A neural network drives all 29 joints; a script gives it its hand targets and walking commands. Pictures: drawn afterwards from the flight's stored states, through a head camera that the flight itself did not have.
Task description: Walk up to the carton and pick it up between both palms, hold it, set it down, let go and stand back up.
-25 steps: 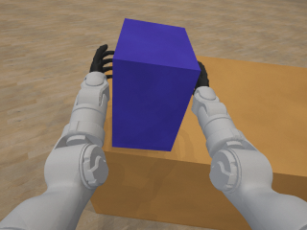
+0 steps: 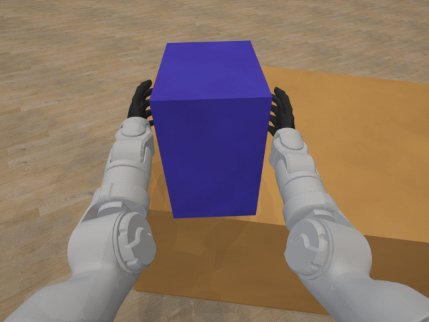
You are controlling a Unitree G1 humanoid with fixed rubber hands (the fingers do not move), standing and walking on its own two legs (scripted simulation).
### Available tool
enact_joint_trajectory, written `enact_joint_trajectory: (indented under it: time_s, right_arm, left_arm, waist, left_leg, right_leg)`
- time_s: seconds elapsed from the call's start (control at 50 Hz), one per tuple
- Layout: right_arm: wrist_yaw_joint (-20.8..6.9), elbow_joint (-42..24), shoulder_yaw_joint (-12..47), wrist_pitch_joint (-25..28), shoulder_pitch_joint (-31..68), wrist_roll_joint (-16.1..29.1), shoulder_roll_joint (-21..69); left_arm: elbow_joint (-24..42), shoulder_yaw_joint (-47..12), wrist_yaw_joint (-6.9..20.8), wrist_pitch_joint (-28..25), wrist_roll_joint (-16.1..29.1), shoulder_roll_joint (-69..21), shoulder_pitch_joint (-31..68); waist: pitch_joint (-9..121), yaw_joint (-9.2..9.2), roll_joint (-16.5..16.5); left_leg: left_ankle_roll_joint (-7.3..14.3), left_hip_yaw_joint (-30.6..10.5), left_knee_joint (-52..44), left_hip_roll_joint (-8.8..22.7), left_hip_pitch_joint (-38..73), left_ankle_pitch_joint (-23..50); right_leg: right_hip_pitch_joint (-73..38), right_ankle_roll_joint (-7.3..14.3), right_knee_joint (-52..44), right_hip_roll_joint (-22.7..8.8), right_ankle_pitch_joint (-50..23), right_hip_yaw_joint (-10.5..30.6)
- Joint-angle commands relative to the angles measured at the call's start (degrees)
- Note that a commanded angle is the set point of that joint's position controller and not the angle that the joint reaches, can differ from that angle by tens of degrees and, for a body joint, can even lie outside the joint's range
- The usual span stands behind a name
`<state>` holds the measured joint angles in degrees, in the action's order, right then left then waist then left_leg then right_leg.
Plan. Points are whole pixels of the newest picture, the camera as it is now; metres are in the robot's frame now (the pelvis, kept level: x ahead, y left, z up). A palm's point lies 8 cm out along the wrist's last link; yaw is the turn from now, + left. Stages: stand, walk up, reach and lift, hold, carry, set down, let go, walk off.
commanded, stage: set down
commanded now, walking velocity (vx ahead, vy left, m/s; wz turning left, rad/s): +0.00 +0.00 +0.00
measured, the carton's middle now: (211, 129) +0.47 -0.01 +0.11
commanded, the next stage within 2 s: none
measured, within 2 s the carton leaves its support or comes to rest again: neither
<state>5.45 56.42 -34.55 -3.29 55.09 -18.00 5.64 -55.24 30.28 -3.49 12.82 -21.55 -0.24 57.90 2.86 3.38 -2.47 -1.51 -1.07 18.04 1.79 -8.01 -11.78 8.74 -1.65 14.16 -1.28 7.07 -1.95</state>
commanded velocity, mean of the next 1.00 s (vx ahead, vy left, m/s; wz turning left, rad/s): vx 0.00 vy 0.00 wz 0.00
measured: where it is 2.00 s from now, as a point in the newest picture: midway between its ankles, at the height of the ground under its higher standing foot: outside the picture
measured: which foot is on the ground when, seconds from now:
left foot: down 0.00-1.00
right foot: down 0.00-1.00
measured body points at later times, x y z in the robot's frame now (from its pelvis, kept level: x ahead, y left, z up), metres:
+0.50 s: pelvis +0.00 +0.00 +0.00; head +0.02 +0.02 +0.45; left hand +0.46 +0.13 +0.13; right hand +0.43 -0.14 +0.13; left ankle -0.03 +0.13 -0.75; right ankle +0.00 -0.14 -0.75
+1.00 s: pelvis +0.00 +0.00 +0.00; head +0.02 +0.02 +0.45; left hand +0.45 +0.13 +0.12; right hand +0.42 -0.15 +0.12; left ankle -0.03 +0.13 -0.75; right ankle +0.00 -0.14 -0.75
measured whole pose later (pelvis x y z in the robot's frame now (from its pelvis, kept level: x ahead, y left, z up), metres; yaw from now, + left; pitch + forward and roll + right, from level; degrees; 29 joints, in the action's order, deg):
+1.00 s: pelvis +0.00 +0.00 +0.00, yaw -1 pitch +3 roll +0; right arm 1.3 48.7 -42.2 2.4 50.0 -28.1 10.2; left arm -55.0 36.4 -1.2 6.3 -26.7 -3.9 55.8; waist 1.0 1.9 -1.9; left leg -1.0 0.0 16.7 1.3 -8.7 -11.1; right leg 10.4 -2.1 14.3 -1.8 6.8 -1.2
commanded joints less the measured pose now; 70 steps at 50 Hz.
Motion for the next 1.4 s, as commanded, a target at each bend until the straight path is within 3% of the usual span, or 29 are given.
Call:
enact_joint_trajectory:
  time_s: [0.0, 0.14, 0.48, 0.7, 1.38]
  right_arm:
    - [-9.58, -6.33, 12.55, 5.10, 40.63, -0.67, 24.88]
    - [-10.37, -6.98, 10.88, 5.81, 39.41, -3.86, 25.49]
    - [-10.89, -5.85, 11.22, 8.40, 34.69, -5.67, 26.79]
    - [-11.18, -6.83, 9.12, 8.44, 31.66, -8.19, 26.34]
    - [-12.21, -11.54, 6.26, 8.16, 23.45, -12.26, 24.85]
  left_arm:
    - [1.67, -10.27, 7.05, -3.21, 2.01, -25.33, 36.62]
    - [-0.23, -8.38, 7.07, -4.83, 1.02, -24.58, 36.08]
    - [0.80, -8.91, 6.90, -7.28, 0.08, -26.23, 33.88]
    - [-0.51, -6.32, 7.64, -7.76, -2.22, -25.15, 30.66]
    - [0.51, -1.26, 9.29, -7.56, -7.91, -24.06, 21.99]
  waist:
    - [29.43, -0.05, 4.16]
    - [30.30, -0.52, 3.38]
    - [31.22, -0.83, 4.13]
    - [27.16, -1.22, 2.94]
    - [18.08, -2.01, 1.72]
  left_leg:
    - [-3.00, 7.25, 0.01, -3.24, 3.60, 20.07]
    - [-2.49, 7.72, -0.64, -3.08, 1.91, 18.91]
    - [-3.11, 8.07, 1.12, -2.61, 3.22, 24.35]
    - [-2.03, 8.36, -0.92, -2.81, 1.26, 18.76]
    - [-0.43, 8.50, -2.97, -3.12, 2.50, 14.61]
  right_leg:
    - [-17.57, -1.77, 4.65, 3.05, -22.93, -5.24]
    - [-17.86, -2.08, 5.11, 2.68, -23.49, -5.11]
    - [-16.73, -1.87, 5.72, 2.96, -26.10, -5.39]
    - [-16.90, -2.45, 4.84, 2.47, -22.45, -5.39]
    - [-13.47, -3.40, 2.19, 2.41, -14.39, -6.49]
